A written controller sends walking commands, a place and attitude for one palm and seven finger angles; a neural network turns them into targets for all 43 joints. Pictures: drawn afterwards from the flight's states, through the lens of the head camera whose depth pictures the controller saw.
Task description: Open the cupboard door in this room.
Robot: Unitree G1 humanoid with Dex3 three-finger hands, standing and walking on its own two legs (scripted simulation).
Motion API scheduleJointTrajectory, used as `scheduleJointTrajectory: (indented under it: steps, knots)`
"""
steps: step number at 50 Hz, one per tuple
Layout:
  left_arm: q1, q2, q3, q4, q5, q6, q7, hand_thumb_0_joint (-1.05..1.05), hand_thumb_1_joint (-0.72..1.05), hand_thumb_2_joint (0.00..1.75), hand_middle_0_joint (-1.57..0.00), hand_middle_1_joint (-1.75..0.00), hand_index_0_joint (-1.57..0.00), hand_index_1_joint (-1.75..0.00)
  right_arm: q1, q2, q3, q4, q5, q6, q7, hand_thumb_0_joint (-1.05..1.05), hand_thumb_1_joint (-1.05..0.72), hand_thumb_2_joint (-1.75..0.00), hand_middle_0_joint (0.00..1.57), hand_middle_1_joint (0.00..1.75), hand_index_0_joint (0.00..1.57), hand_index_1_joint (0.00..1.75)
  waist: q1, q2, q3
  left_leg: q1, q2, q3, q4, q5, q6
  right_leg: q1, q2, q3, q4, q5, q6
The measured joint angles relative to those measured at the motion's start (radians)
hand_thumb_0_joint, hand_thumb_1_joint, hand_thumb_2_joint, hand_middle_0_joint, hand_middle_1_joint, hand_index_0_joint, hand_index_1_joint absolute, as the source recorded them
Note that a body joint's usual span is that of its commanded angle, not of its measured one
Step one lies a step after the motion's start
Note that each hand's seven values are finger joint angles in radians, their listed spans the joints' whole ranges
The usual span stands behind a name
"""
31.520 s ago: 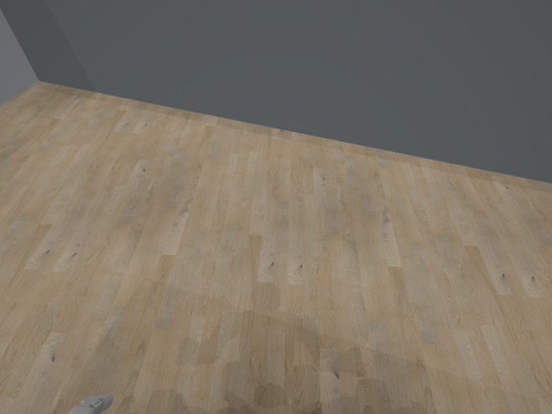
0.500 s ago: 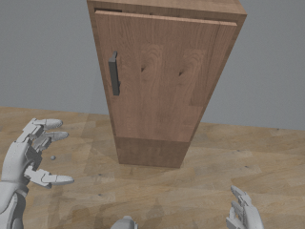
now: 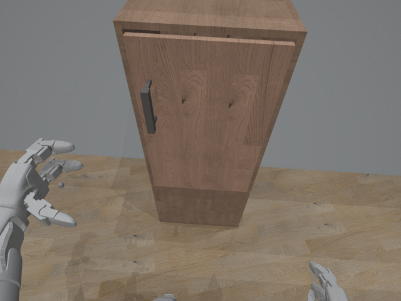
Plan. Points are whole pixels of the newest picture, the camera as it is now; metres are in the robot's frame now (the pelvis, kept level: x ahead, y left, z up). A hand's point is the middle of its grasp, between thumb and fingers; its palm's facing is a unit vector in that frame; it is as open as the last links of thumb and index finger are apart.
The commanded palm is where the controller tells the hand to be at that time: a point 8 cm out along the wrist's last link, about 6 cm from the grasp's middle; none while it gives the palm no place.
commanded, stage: raise the hand with hooked fingers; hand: left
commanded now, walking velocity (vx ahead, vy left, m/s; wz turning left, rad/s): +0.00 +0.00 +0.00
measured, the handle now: (150, 107) +0.55 +0.17 +0.07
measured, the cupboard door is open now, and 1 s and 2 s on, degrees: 0 0 0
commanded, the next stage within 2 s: move the hooked fingers beside the handle in 0.42 s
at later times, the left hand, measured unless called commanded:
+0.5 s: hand (83, 182) +0.30 +0.24 +0.09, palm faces +0.02 -1.00 -0.03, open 14.0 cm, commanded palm +0.28 +0.29 +0.09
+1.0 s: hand (94, 158) +0.36 +0.24 +0.08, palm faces -0.01 -1.00 -0.01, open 14.0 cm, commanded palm +0.34 +0.29 +0.08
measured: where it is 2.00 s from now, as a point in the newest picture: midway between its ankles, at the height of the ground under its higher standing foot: outside the picture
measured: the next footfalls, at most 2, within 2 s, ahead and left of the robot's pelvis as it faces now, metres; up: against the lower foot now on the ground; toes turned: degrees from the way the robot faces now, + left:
none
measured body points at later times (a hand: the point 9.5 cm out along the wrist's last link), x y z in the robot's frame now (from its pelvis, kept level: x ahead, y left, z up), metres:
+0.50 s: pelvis +0.01 -0.03 +0.00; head +0.04 -0.04 +0.45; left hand +0.30 +0.30 +0.09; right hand +0.16 -0.28 -0.09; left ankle +0.06 +0.09 -0.71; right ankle -0.02 -0.13 -0.71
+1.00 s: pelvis +0.02 -0.01 +0.00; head +0.06 -0.01 +0.45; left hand +0.36 +0.30 +0.09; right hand +0.14 -0.28 -0.09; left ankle +0.06 +0.09 -0.71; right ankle -0.02 -0.13 -0.71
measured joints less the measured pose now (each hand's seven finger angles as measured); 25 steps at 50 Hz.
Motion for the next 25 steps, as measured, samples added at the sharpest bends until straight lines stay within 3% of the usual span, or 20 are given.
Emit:
scheduleJointTrajectory:
  steps: [15,25]
  knots:
    - [0.035,-0.047,0.006,-0.003,0.002,-0.068,0.016,-0.01,-0.50,0.30,-0.30,-1.20,-0.30,-1.20,0.000,-0.007,-0.023,0.011,-0.006,-0.006,0.010,0.01,-0.91,-0.90,0.20,0.30,0.20,0.30,-0.002,0.000,0.005,0.004,0.017,-0.002,-0.007,-0.006,-0.027,-0.010,0.016,0.001,0.017,-0.017,-0.026]
    - [0.008,-0.041,0.004,0.052,-0.012,-0.054,-0.008,-0.01,-0.50,0.30,-0.30,-1.20,-0.30,-1.20,-0.018,-0.005,-0.019,0.013,0.000,-0.001,0.008,0.01,-0.91,-0.90,0.21,0.30,0.20,0.30,0.004,0.009,-0.012,0.008,0.017,-0.001,-0.012,-0.012,-0.035,-0.012,0.017,0.003,0.022,-0.029,-0.032]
